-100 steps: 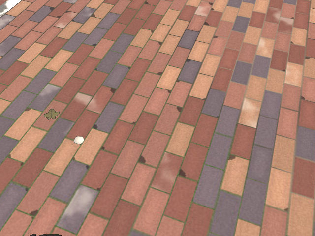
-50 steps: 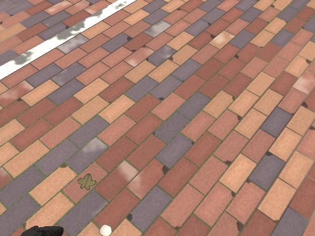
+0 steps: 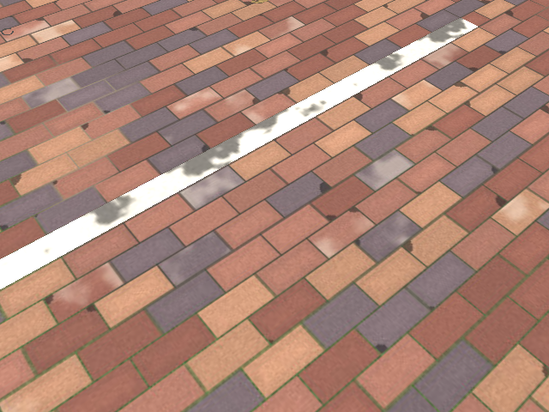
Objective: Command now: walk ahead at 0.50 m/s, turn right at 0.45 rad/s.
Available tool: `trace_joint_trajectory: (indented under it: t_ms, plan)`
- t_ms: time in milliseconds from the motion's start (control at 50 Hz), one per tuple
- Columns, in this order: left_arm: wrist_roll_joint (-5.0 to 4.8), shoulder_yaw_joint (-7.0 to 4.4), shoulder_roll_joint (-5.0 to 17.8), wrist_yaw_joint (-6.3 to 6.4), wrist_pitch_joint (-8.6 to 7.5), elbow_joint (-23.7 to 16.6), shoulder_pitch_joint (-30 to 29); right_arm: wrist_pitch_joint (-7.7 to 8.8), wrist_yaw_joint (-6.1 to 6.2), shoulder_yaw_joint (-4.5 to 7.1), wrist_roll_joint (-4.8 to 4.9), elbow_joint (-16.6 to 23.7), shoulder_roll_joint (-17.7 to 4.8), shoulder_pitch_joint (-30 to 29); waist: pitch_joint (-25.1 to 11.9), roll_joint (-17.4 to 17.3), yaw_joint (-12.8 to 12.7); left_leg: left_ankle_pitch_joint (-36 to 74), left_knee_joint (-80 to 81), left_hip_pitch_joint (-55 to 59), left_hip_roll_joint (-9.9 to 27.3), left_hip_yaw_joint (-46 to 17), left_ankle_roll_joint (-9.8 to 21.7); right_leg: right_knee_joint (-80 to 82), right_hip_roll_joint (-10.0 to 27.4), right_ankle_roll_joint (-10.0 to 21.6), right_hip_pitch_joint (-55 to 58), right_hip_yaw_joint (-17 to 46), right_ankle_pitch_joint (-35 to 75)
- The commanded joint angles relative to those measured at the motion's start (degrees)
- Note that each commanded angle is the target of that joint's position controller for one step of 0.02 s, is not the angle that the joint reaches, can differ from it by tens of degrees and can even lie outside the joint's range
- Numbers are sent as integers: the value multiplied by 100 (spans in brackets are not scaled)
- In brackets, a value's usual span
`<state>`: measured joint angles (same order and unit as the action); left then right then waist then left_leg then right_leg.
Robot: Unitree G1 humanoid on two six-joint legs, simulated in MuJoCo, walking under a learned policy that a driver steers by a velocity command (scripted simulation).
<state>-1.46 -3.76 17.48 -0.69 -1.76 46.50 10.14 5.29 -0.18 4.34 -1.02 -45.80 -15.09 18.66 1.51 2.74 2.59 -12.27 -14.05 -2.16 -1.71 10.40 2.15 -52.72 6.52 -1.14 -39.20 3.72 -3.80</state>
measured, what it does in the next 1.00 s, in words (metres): walks ahead, turning right: right foot, then left foot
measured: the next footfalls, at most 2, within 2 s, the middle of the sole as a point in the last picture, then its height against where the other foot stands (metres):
right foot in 0.22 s outside the picture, level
left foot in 0.70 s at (287, 367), level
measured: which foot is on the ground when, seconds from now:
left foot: down 0.00-0.22, up 0.24-0.68, down 0.70-1.00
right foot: up 0.00-0.20, down 0.22-0.70, up 0.72-1.00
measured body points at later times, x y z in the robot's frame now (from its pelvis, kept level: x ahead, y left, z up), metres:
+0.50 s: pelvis +0.27 -0.08 +0.00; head +0.30 -0.10 +0.45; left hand +0.41 +0.18 -0.10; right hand +0.40 -0.39 -0.09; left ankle +0.46 +0.07 -0.68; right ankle +0.24 -0.14 -0.75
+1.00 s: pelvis +0.55 -0.12 +0.00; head +0.58 -0.13 +0.45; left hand +0.83 +0.03 -0.09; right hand +0.45 -0.38 -0.12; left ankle +0.57 -0.02 -0.75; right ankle +0.60 -0.32 -0.70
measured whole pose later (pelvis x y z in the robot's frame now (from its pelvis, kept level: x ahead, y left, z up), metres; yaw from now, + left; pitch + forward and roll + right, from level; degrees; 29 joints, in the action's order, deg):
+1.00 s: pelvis +0.55 -0.12 +0.00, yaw -23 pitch +2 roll +1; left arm 0.2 -2.7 16.1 -0.2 -4.3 38.7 7.5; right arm 4.4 -0.7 3.0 1.0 -48.4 -14.8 21.7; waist 1.6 1.9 4.7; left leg -10.9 -17.0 -7.7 -3.6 -2.4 2.8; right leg -42.7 4.0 -1.3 -33.9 4.0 -9.2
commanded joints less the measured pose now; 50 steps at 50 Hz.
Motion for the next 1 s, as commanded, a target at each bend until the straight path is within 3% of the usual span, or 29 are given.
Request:
trace_joint_trajectory:
  t_ms: [20, 100, 140, 180, 200, 220, 240, 260, 280, 300, 320, 340, 360, 420, 520, 620, 660, 680, 700, 720, 740, 760, 780, 800, 820, 840, 880, 940, 1000]
  plan:
    - [35, 48, 60, -117, -53, -414, -330, 88, 81, 202, 39, 355, -870, -417, 309, -500, -65, 1560, 808, -341, 1616, -322, 782, 823, 70, 61, 159, -131, 705]
    - [34, 58, 121, -243, -43, -747, -898, -57, 107, 278, 168, 131, -1034, -116, 476, -459, 99, 1873, 519, 458, 1846, -72, 667, 1450, -8, 311, -64, -391, 322]
    - [35, 11, 220, -292, -28, -867, -904, -147, 121, 315, 216, 92, -1154, -144, 359, -561, -12, 3028, 48, 758, 1895, 77, 552, 1585, -217, 499, 184, -648, -187]
    - [16, -138, 470, -291, 12, -818, -308, -245, 151, 353, 259, 120, -1316, -256, -145, -743, -413, 4900, -1097, 828, 1819, 230, 399, 1555, -670, 753, 1160, -1018, -750]
    - [-4, -299, 721, -248, 25, -627, 507, -287, 160, 333, 295, 149, -1305, -368, -572, -657, -893, 5071, -2232, 472, 1615, 386, 224, 1890, -956, 951, 2317, -1104, -538]
    - [-14, -516, 1189, -138, 80, -388, 1453, -255, 183, 254, 211, 218, -1144, -285, -1087, -226, -1280, 3689, -3880, -763, 1366, 394, -62, 2075, -714, 1232, 4044, -352, -356]
    - [-66, -616, 1850, -75, 60, -419, 1329, -119, 117, -12, -32, 530, -255, 218, -1406, 1374, -564, -1729, -5958, -3391, 162, -12, -489, 2625, 773, 2288, 5771, 2914, -1247]
    - [10, -477, 1478, -120, -57, -647, 1432, 114, 46, -16, 158, 580, -582, -221, -2250, 673, -904, -2310, -6650, -4037, -62, -1493, -395, 3539, 1256, 2611, 6205, 4549, -2011]
    - [55, -378, 1111, -139, -150, -609, 1255, 239, -5, 61, 382, 748, -883, -797, -1490, 350, -1002, -1773, -6576, -4540, 233, -1611, -234, 3710, 1149, 2290, 5793, 3800, -1709]
    - [21, -328, 938, -133, -200, -634, 950, 312, 17, 33, 334, 763, -841, -908, -968, -5, -781, -1261, -6092, -4422, 495, -1584, -126, 3668, 897, 2076, 5004, 3074, -1237]
    - [25, -269, 732, -116, -209, -705, 539, 327, 63, 63, 171, 689, -865, -906, -635, -203, -528, -937, -5567, -4053, 687, -1577, -144, 3672, 678, 1909, 4214, 2513, -589]
    - [96, -204, 566, -86, -217, -817, 297, 276, 71, 110, 93, 647, -927, -808, -539, -122, -328, -712, -5273, -3608, 806, -1623, -168, 3776, 509, 1846, 3680, 2148, -31]
    - [127, -194, 555, -63, -217, -879, 213, 204, 60, 125, 65, 642, -918, -745, -499, -63, -227, -601, -5072, -3361, 819, -1609, -227, 3888, 430, 1850, 3375, 2006, 274]
    - [79, -245, 754, 41, -238, -844, 368, 52, 67, 64, 7, 717, -669, -905, -312, -135, -198, -144, -4231, -3240, 728, -1405, -494, 4022, 224, 1840, 2795, 1449, 988]
    - [23, -281, 854, 162, -151, -726, 760, 69, -9, -62, 68, 978, -430, -1952, -86, 150, -607, 1630, -2123, -2762, 309, -1304, -643, 3942, -211, 1398, 2405, 1077, 177]
    - [9, -266, 754, 198, -77, -572, 1104, 188, -140, 3, 145, 1063, -686, -2196, -107, 295, -678, 1494, -1414, -2593, 235, -1502, -442, 3350, 155, 1272, 3154, 1723, -200]
    - [43, -266, 730, 203, -53, -534, 1082, 245, -157, 47, 132, 981, -772, -1887, -134, 460, -510, 1087, -1307, -2265, 241, -1398, -233, 3036, 276, 1186, 3382, 1862, 232]
    - [54, -233, 645, 190, -45, -549, 1020, 271, -132, 108, 100, 851, -852, -1453, -308, 464, -270, 1039, -1080, -1657, 154, -1252, -71, 2628, 94, 1080, 3384, 1773, 804]
    - [96, -142, 419, 161, -58, -600, 995, 300, -101, 183, 21, 742, -1046, -805, -888, 295, 42, 1044, -1201, -534, 540, -1557, 222, 1630, -198, 907, 3120, 1501, 968]
    - [89, -38, 130, 159, -94, -676, 1518, 296, -79, 293, -73, 646, -1498, -48, -1779, -747, 73, 672, -1258, 1480, 1656, -3247, 940, -174, -847, 532, 1651, 920, -286]
    - [-29, 15, 108, 162, -148, -647, 1982, 217, -165, 341, 47, 350, -1518, 408, -2027, -2131, 6, -879, -439, 2240, 2385, -5396, 1508, -1534, -1225, 274, 202, 611, -2961]
    - [-81, -86, 628, 159, -162, -624, 1516, 199, -173, 208, 191, 394, -1041, 245, -1276, -1375, 159, -1974, -211, 1772, 2290, -5314, 1318, -2048, -901, 284, -408, 839, -2722]
    - [-45, -120, 762, 156, -164, -744, 898, 152, -152, 135, 174, 442, -831, -103, -622, -887, 189, -1729, -140, 1053, 2077, -4504, 1114, -2076, -692, 296, -519, 640, -2241]
    - [39, -108, 700, 151, -185, -845, 541, 113, -142, 81, 113, 460, -740, -350, -247, -619, 103, -1098, -14, 395, 1840, -3902, 1050, -1847, -516, 298, -419, 461, -1897]
    - [113, -112, 615, 127, -217, -904, 402, 99, -137, 33, 73, 437, -654, -474, -68, -627, -36, -528, 113, -42, 1623, -3550, 1041, -1479, -306, 295, -250, 349, -1614]
    - [128, -101, 510, 108, -239, -916, 444, 99, -130, -2, 46, 422, -604, -510, -83, -766, -153, -81, 211, -298, 1455, -3312, 1029, -1211, -194, 276, 26, 277, -1458]
    - [150, -52, 307, 93, -262, -928, 476, 100, -121, -8, 124, 364, -631, -445, -166, -890, -228, 597, 327, -467, 1302, -3009, 1133, -682, -162, 180, 225, 91, -1435]
    - [195, 57, 94, 78, -313, -1120, -89, 52, -39, 87, 207, 272, -939, -288, -96, -751, -114, 1119, 444, -675, 1195, -2598, 1174, 614, -212, -4, 393, -64, -838]
    - [145, 97, 58, 15, -369, -1198, -619, -29, 14, 125, 247, 164, -1063, -29, -71, -745, 65, 1242, 376, -924, 1032, -2311, 1028, 1695, -460, -133, 988, -146, 161]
